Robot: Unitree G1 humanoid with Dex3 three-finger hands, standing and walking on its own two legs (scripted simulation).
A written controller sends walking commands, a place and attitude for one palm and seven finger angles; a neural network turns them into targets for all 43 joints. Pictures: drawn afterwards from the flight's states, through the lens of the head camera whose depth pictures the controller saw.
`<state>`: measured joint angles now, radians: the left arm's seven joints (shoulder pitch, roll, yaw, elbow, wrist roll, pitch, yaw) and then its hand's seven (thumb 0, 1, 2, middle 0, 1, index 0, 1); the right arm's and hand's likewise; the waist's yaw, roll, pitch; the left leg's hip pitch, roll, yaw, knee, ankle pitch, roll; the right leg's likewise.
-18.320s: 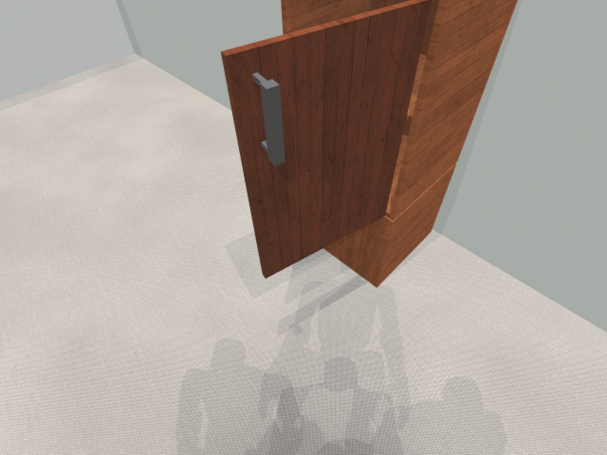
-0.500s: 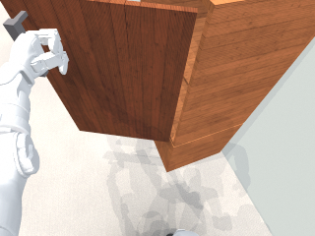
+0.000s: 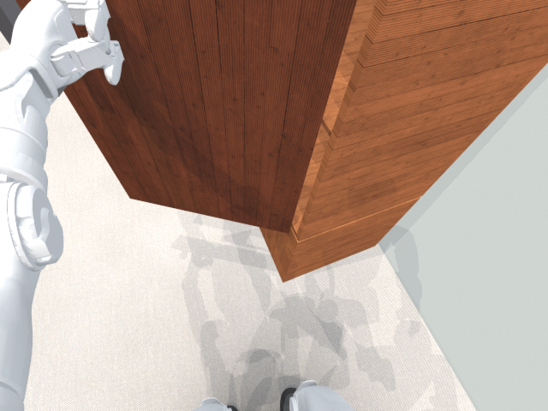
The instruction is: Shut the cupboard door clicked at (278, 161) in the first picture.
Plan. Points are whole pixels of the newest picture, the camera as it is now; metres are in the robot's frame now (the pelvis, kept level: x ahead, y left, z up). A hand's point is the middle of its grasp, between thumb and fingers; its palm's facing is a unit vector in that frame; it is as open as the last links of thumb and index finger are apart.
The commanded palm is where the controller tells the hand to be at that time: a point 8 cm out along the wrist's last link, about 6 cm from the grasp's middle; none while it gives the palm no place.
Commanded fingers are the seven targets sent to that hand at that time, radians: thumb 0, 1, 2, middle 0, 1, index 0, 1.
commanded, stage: push the door shut along its arc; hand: left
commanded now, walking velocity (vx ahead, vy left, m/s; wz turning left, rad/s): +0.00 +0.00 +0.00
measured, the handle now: (34, 33) +0.59 +0.24 +0.16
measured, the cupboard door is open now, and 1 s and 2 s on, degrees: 56 45 45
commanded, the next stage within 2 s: pull the fist back off the door in 0.22 s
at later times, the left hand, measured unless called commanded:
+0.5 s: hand (130, 21) +0.60 +0.12 +0.17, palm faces +0.06 -1.00 +0.03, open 3.0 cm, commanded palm +0.56 +0.15 +0.17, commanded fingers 0.00 0.90 0.90 -1.30 -1.50 -1.30 -1.50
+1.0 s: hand (136, 72) +0.51 +0.11 +0.17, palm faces +0.04 -1.00 +0.00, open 3.1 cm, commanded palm +0.48 +0.16 +0.17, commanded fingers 0.00 0.90 0.90 -1.30 -1.50 -1.30 -1.50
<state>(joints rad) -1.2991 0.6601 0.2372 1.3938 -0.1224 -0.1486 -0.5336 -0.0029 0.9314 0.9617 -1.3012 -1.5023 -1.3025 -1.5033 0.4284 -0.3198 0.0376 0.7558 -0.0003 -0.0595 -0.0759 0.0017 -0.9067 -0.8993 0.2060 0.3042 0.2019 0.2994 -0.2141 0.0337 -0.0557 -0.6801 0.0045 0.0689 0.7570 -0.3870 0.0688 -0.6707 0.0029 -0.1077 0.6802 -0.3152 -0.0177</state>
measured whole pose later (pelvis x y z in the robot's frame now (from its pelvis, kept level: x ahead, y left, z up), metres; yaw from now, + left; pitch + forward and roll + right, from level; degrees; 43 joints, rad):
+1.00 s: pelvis +0.01 -0.03 +0.02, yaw -1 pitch +11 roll -1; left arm -0.93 0.35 0.33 1.08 -0.10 -0.20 -0.08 0.01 0.90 0.90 -1.30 -1.50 -1.30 -1.50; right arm 0.42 -0.29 -0.01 0.68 0.02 -0.01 0.00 0.00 -0.91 -0.90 0.20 0.30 0.20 0.30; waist -0.12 0.06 -0.07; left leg -0.45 0.02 0.08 0.60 -0.34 0.03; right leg -0.46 0.04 -0.08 0.56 -0.29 -0.05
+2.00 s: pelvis -0.01 -0.01 +0.03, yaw +0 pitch -3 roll +0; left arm -0.13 0.28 0.16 0.13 -0.10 -0.04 0.02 0.01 0.89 0.90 -1.13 -1.32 -1.14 -1.32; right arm 0.13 -0.26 0.04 0.59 0.04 -0.05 -0.06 0.01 -0.91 -0.90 0.20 0.30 0.20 0.30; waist 0.04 0.06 -0.01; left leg -0.11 -0.02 0.07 0.41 -0.25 0.05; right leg -0.14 0.00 -0.09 0.40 -0.22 -0.03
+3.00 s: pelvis -0.01 -0.02 +0.03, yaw +1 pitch -6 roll -1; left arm 0.44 0.32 0.33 -0.33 -0.07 -0.10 0.11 0.01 0.89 0.90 -0.21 -0.31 -0.22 -0.31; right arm 0.19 -0.22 0.02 0.64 0.00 -0.07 -0.06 0.01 -0.91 -0.90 0.20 0.30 0.20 0.30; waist 0.06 0.09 0.03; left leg -0.04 -0.02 0.06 0.38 -0.24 0.05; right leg -0.05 0.01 -0.10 0.35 -0.20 -0.03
